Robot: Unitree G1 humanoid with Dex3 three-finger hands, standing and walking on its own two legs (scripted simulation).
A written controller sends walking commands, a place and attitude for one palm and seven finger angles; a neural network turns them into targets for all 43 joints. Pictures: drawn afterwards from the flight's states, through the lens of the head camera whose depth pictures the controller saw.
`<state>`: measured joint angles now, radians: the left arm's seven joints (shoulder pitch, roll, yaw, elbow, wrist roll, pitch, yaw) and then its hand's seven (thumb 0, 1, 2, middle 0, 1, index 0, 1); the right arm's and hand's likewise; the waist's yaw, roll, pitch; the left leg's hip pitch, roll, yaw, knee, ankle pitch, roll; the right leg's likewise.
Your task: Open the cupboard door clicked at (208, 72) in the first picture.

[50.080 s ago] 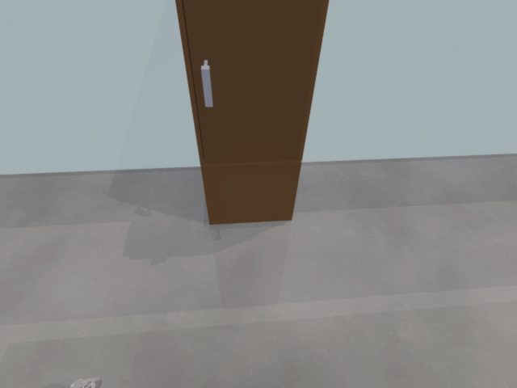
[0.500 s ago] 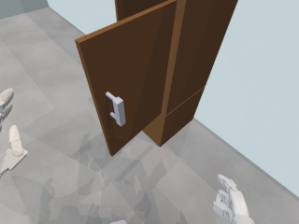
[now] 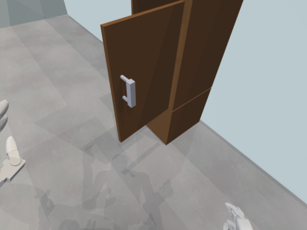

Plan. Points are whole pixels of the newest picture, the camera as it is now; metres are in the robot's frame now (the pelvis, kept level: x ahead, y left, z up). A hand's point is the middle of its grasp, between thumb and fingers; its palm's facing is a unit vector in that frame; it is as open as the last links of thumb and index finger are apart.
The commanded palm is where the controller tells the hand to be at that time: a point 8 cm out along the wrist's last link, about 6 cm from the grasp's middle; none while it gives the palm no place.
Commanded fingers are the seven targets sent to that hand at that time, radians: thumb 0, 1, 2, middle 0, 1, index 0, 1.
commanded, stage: stop stepping back and stand still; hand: left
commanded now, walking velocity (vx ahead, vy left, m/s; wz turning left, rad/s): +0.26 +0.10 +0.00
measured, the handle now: (127, 91) +0.59 +0.15 +0.00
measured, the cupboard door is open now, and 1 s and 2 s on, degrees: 95 95 95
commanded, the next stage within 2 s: let the arm hang, fingers relaxed in 0.44 s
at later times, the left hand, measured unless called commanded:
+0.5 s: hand (7, 177) +0.17 +0.28 +0.15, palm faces +0.47 -0.78 -0.42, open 7.4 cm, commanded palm +0.11 +0.31 +0.18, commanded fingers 0.00 0.90 0.90 -0.20 -0.30 -0.20 -0.30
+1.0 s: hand out of the picture -0.07 +0.21 -0.18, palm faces +0.06 -0.97 -0.22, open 7.1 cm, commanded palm none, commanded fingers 0.00 0.90 0.90 -0.20 -0.30 -0.20 -0.30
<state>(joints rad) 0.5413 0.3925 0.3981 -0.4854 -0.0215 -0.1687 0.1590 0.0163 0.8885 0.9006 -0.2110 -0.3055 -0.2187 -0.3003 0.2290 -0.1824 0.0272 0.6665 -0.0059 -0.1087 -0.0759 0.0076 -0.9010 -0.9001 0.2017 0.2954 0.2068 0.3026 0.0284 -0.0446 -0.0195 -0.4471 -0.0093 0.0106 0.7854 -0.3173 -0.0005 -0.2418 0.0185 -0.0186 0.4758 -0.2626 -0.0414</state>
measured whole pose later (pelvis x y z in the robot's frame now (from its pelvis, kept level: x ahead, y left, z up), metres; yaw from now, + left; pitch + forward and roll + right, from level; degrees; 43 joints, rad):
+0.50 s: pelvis -0.02 +0.01 -0.01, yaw +1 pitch -2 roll +0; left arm 0.52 0.37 0.40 -0.44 -0.02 -0.20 0.15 0.02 0.89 0.90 -0.21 -0.31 -0.22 -0.30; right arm 0.25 -0.20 0.02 0.66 0.00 -0.14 -0.09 0.01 -0.90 -0.90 0.20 0.30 0.20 0.30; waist 0.00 -0.03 -0.02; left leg -0.25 0.01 0.03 0.54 -0.27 0.00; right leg -0.26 0.01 -0.03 0.56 -0.28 -0.02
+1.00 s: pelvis -0.04 +0.01 +0.00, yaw +3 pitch -1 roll -1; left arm 0.29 0.23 0.02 1.10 0.01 0.02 0.01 0.00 0.97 0.90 -0.20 -0.30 -0.21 -0.30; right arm 0.27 -0.22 0.00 1.09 -0.02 0.03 -0.02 0.00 -0.91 -0.90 0.20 0.29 0.20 0.30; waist 0.01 -0.02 0.08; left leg -0.25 0.00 -0.01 0.45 -0.18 0.01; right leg -0.21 0.01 -0.06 0.42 -0.18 -0.03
